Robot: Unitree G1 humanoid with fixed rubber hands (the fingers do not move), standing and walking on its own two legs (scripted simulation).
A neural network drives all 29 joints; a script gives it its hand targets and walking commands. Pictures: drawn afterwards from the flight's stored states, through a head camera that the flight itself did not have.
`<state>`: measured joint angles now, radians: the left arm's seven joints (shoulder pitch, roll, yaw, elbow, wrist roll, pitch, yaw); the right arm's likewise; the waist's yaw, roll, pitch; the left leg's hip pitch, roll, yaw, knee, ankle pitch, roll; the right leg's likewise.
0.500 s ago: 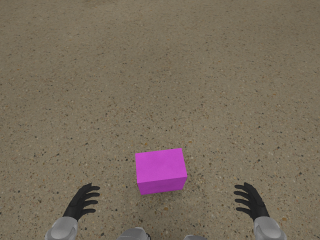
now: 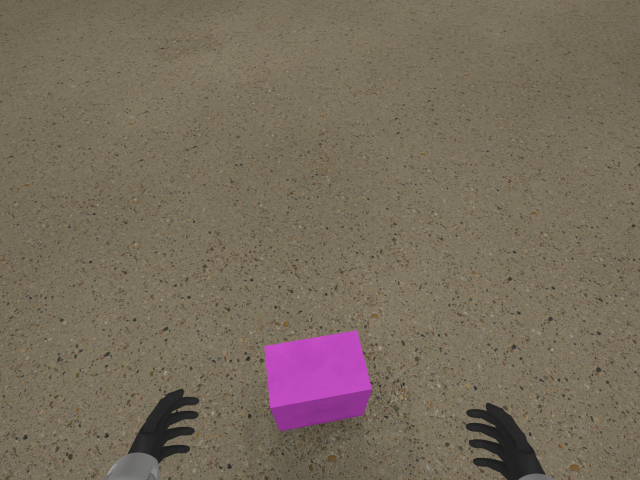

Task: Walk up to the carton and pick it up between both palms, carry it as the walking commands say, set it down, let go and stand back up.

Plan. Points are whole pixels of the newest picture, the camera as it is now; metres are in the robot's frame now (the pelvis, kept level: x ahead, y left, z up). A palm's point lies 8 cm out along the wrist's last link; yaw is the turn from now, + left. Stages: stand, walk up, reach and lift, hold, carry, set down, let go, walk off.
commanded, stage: let go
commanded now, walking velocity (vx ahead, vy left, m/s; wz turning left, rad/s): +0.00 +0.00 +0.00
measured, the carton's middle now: (316, 382) +0.42 +0.03 -0.64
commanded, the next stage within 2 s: stand in 0.08 s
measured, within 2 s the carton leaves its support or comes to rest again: neither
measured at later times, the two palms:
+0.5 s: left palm out of the picture +0.09 +0.23 -0.15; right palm (517, 478) +0.15 -0.25 -0.14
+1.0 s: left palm out of the picture -0.04 +0.21 -0.17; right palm out of the picture +0.06 -0.20 -0.16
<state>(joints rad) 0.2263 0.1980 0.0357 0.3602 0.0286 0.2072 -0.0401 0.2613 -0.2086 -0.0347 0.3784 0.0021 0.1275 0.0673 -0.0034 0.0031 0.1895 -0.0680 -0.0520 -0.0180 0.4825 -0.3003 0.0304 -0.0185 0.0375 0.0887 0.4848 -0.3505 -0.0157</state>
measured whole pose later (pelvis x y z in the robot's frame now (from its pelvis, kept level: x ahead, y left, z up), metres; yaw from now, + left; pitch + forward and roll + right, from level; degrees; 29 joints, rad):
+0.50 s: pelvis +0.08 -0.01 -0.02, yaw +6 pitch +4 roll +1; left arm 0.45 0.23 0.01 0.88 0.03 -0.05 0.02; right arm 0.48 -0.18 -0.01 0.87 -0.02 -0.05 -0.02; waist 0.01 -0.06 -0.39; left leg -0.25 -0.07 -0.11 0.66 -0.48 0.02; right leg -0.14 0.03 -0.02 0.59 -0.53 -0.05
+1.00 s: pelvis +0.06 +0.00 -0.02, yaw +9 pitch +4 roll +0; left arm 0.50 0.16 0.00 1.08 0.02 -0.01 0.05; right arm 0.50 -0.11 0.03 1.02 -0.02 -0.03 -0.05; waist 0.02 -0.03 -0.21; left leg -0.28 -0.11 -0.14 0.66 -0.43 0.05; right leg -0.14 -0.01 -0.06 0.58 -0.50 -0.01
